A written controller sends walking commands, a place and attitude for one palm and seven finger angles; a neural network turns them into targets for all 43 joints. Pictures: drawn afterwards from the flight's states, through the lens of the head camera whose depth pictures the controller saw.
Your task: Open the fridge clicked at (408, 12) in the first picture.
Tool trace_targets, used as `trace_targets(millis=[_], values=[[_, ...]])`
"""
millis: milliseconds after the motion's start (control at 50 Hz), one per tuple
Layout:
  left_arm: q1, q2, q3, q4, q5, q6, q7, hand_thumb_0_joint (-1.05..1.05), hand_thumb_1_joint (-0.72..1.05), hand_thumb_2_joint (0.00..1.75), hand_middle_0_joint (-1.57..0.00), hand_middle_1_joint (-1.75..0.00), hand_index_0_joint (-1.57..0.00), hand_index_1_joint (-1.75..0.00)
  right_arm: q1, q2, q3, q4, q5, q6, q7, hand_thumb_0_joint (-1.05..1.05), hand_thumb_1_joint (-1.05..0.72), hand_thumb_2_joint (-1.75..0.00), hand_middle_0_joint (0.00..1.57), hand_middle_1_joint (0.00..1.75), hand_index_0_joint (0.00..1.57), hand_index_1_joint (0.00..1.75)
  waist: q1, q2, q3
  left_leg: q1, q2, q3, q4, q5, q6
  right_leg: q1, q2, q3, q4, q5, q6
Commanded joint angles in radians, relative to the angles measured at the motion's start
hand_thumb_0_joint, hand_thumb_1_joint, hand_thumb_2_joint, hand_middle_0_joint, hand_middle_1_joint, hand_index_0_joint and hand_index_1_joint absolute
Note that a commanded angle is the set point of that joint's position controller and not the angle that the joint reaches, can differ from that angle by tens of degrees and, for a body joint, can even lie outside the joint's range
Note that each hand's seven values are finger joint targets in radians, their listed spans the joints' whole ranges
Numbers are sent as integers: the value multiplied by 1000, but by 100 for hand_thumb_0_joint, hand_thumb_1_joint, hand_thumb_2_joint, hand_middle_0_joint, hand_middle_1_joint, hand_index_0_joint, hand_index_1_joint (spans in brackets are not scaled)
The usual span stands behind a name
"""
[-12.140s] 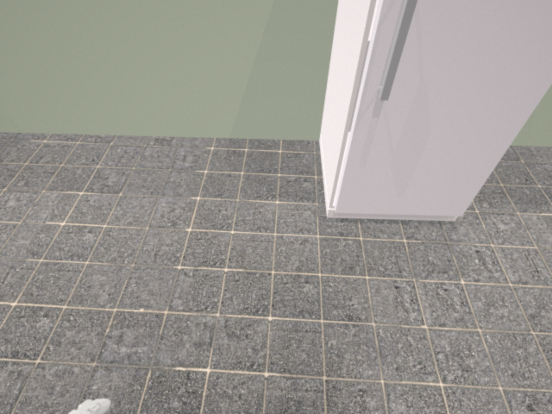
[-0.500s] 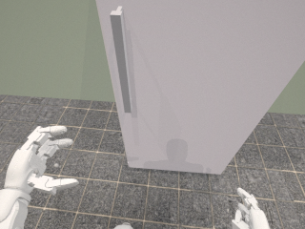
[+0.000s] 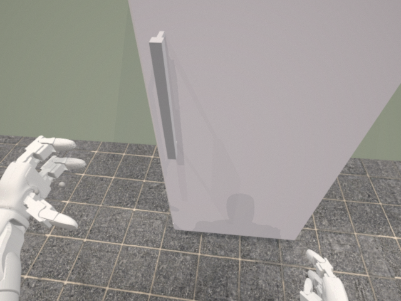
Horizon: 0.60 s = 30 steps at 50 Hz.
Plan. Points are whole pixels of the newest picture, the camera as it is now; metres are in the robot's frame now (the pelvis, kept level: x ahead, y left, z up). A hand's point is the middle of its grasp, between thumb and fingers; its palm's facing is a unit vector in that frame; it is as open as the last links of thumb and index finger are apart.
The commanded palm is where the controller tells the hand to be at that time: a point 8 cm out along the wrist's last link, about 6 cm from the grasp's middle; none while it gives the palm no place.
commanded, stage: raise the hand to about handle height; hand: left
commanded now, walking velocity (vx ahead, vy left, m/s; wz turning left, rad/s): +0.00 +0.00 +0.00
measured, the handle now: (167, 105) +0.53 +0.14 +0.11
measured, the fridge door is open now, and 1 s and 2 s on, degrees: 0 0 0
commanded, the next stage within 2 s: move the hooked fingers beside the handle in 0.52 s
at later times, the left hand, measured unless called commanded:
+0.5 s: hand (69, 179) +0.28 +0.26 +0.14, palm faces +0.04 -1.00 -0.04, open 14.0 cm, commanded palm +0.24 +0.31 +0.14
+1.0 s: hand (95, 159) +0.33 +0.24 +0.13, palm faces +0.00 -1.00 -0.01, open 14.0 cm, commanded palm +0.30 +0.29 +0.13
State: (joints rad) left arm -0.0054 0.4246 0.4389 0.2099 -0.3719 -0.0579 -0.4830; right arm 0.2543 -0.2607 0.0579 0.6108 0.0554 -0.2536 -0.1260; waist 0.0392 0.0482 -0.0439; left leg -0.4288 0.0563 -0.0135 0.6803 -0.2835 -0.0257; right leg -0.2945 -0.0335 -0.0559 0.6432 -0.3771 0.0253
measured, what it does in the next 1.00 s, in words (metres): stands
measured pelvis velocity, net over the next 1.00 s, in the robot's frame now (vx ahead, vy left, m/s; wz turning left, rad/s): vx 0.00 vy -0.01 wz -0.01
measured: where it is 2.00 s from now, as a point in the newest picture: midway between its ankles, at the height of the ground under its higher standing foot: outside the picture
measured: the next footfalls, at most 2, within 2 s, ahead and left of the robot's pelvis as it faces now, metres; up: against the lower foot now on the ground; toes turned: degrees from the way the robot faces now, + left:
none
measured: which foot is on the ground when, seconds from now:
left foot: down 0.00-1.00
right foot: down 0.00-1.00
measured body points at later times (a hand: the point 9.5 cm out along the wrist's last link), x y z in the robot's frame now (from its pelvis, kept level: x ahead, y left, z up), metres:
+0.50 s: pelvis +0.00 -0.01 +0.00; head +0.00 -0.03 +0.45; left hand +0.27 +0.31 +0.14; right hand +0.17 -0.25 -0.07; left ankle +0.04 +0.13 -0.72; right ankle -0.03 -0.14 -0.72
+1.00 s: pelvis +0.00 -0.01 +0.00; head +0.01 -0.02 +0.45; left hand +0.32 +0.29 +0.14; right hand +0.16 -0.25 -0.08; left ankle +0.04 +0.13 -0.72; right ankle -0.03 -0.14 -0.72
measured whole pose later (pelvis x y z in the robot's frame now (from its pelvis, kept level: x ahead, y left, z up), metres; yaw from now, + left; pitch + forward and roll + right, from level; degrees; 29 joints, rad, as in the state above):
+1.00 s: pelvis +0.00 -0.01 +0.00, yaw -1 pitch +2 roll -1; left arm -0.23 0.39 0.38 0.41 -0.31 -0.06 -0.43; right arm 0.25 -0.26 0.05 0.62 0.05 -0.22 -0.13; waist 0.02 0.04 -0.03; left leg -0.41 0.06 0.00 0.63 -0.26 -0.03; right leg -0.30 -0.03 -0.04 0.62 -0.36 0.02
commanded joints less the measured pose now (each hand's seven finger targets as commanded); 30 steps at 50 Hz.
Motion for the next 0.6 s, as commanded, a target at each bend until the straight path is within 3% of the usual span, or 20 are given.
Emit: trace_targets(millis=[0, 40, 120, 140, 180, 240, 280, 320, 360, 400, 500, 540, 580], values=[[-287, 286, 112, -184, -22, -46, -4, 0, -50, 30, -30, -120, -30, -120, -87, -128, -51, -151, 11, -63, -11, 0, -90, -90, 20, 30, 20, 30, -7, 51, -163, 208, -55, 2, -120, 130, 45, -47, 61, -12, -122, 218, -29], [-221, 265, 105, -116, -29, -30, -13, 0, -50, 30, -30, -120, -30, -120, -77, -131, -53, -153, 10, -60, -8, 0, -90, -90, 20, 30, 20, 30, 1, -20, -148, 193, -56, 8, -120, 132, 50, -39, 61, -7, -135, 224, -27], [-242, 253, 90, -143, -25, -28, -21, 0, -50, 30, -30, -120, -30, -120, -83, -136, -59, -158, 14, -57, 1, 0, -90, -90, 20, 30, 20, 30, -3, 31, -155, 206, -59, 16, -120, 147, 48, -47, 57, -7, -127, 251, -25], [-241, 273, 105, -155, -25, -33, -17, 0, -50, 30, -30, -120, -30, -120, -80, -135, -60, -159, 11, -57, 3, 0, -90, -90, 20, 30, 20, 30, 3, 6, -161, 206, -58, 18, -118, 159, 50, -31, 58, -4, -128, 261, -26], [-247, 271, 109, -172, -20, -42, -7, 0, -50, 30, -30, -120, -30, -120, -82, -130, -60, -162, 11, -57, 2, 0, -90, -90, 20, 30, 20, 30, 1, 29, -169, 218, -59, 19, -123, 157, 49, -37, 58, -5, -128, 257, -26], [-255, 300, 141, -185, -26, -63, 6, 0, -50, 30, -30, -120, -30, -120, -79, -133, -62, -157, 7, -58, -1, 0, -90, -90, 20, 30, 20, 30, 4, -25, -175, 215, -56, 22, -120, 162, 53, -22, 59, 3, -135, 264, -23], [-272, 279, 121, -187, -17, -65, 7, 0, -50, 30, -30, -120, -30, -120, -82, -127, -60, -155, 9, -56, -3, 0, -90, -90, 20, 30, 20, 30, -1, 55, -177, 225, -59, 26, -124, 156, 48, -28, 57, 2, -129, 261, -25], [-273, 269, 110, -180, -11, -67, 10, 0, -50, 30, -30, -120, -30, -120, -83, -126, -59, -154, 9, -58, -7, 0, -90, -90, 20, 30, 20, 30, -4, 52, -155, 225, -58, 21, -130, 147, 48, -36, 57, -1, -134, 249, -26], [-265, 275, 115, -170, -16, -65, 5, 0, -50, 30, -30, -120, -30, -120, -80, -129, -62, -151, 9, -57, -9, 0, -90, -90, 20, 30, 20, 30, -5, 5, -162, 223, -57, 26, -126, 157, 53, -26, 56, 5, -138, 272, -21], [-276, 266, 106, -165, -17, -62, -2, 0, -50, 30, -30, -120, -30, -120, -84, -127, -59, -150, 9, -56, -11, 0, -90, -90, 20, 30, 20, 30, -5, 42, -159, 224, -59, 26, -127, 148, 50, -32, 54, 6, -138, 266, -22], [-267, 260, 99, -145, -17, -51, -9, 0, -50, 30, -30, -120, -30, -120, -83, -127, -59, -150, 10, -55, -10, 0, -90, -90, 20, 30, 20, 30, -6, 28, -160, 224, -60, 26, -125, 153, 51, -34, 55, 6, -138, 277, -20], [-264, 269, 108, -140, -25, -53, -10, 0, -50, 30, -30, -120, -30, -120, -82, -129, -59, -149, 9, -54, -9, 0, -90, -90, 20, 30, 20, 30, -3, -30, -158, 215, -58, 25, -122, 165, 53, -19, 56, 6, -140, 288, -18], [-275, 267, 105, -154, -21, -56, -11, 0, -50, 30, -30, -120, -30, -120, -87, -128, -60, -151, 10, -54, -8, 0, -90, -90, 20, 30, 20, 30, -3, 10, -170, 224, -59, 27, -122, 170, 51, -24, 55, 5, -131, 299, -19]])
